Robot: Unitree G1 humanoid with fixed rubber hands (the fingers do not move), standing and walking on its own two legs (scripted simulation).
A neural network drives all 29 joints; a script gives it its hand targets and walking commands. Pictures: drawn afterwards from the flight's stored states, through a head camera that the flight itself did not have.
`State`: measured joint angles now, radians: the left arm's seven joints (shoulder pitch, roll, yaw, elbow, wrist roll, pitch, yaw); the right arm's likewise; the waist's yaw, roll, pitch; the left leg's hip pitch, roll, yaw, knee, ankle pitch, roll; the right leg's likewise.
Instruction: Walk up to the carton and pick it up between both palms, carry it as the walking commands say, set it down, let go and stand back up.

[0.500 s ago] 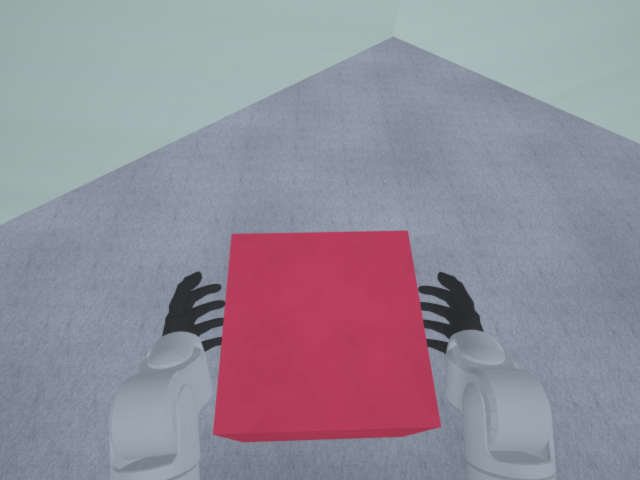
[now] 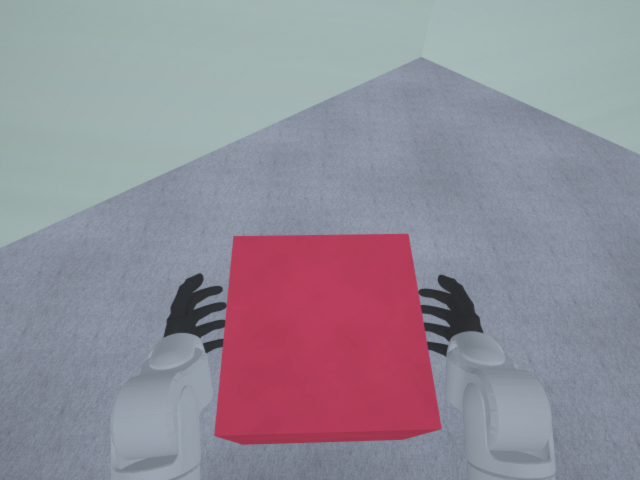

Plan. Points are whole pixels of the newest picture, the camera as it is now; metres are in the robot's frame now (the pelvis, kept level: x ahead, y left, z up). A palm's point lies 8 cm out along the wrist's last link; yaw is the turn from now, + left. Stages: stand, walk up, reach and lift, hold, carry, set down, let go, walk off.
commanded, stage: carry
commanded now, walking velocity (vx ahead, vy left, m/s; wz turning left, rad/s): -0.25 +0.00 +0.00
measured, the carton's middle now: (322, 343) +0.31 +0.00 -0.01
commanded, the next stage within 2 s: none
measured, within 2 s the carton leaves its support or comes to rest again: neither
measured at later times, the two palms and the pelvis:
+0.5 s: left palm (127, 447) +0.17 +0.18 +0.09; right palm (459, 428) +0.18 -0.12 +0.09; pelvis -0.09 +0.02 +0.00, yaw +2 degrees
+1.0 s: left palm out of the picture -0.01 +0.20 +0.07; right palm out of the picture +0.00 -0.10 +0.07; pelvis -0.26 +0.04 -0.01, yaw +4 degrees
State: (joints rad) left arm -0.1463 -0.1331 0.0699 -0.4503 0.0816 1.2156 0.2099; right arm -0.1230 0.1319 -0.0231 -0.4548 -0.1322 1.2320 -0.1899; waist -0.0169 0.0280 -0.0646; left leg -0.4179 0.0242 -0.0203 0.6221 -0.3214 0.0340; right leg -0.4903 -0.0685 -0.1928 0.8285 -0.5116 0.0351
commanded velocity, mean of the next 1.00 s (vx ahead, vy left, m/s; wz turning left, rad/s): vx -0.25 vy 0.00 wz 0.00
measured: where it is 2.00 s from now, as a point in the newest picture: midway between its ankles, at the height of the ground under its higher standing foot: outside the picture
